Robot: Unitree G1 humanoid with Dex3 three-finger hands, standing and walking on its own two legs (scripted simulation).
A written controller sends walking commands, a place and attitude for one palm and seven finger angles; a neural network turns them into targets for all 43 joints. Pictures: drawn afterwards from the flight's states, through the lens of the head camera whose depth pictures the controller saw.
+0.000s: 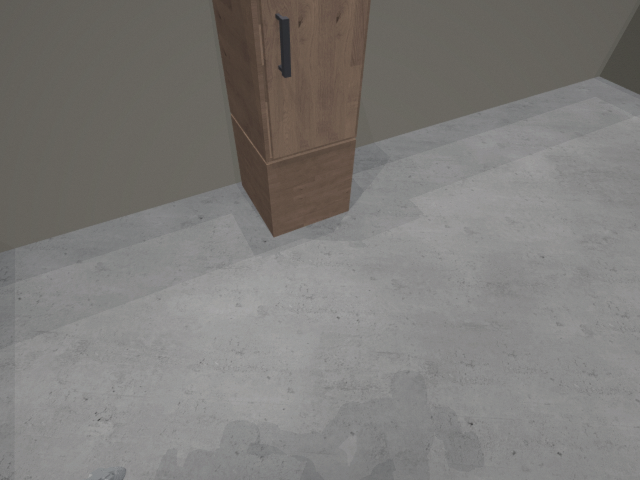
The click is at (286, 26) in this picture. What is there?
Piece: cupboard door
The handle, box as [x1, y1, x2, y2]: [275, 13, 290, 77]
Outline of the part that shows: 277,13 275,14 275,17 279,20 281,47 281,64 278,65 278,68 282,72 282,75 284,77 290,76 288,18 285,16 283,17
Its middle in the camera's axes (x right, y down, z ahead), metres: -0.11 -0.54 +1.09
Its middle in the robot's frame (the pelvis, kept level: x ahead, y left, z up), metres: +1.18 +0.17 +0.04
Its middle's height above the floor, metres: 0.81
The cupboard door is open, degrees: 0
